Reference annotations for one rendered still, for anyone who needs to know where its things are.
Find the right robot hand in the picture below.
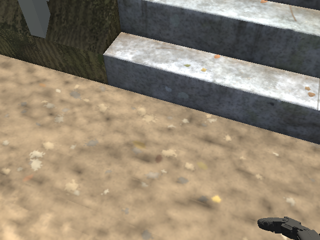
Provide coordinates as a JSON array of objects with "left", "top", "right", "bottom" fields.
[{"left": 257, "top": 216, "right": 320, "bottom": 240}]

